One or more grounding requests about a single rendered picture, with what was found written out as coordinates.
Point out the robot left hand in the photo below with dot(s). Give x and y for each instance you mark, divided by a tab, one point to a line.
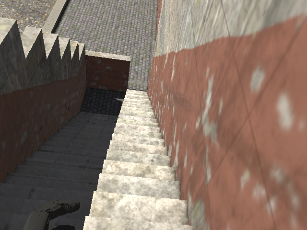
40	219

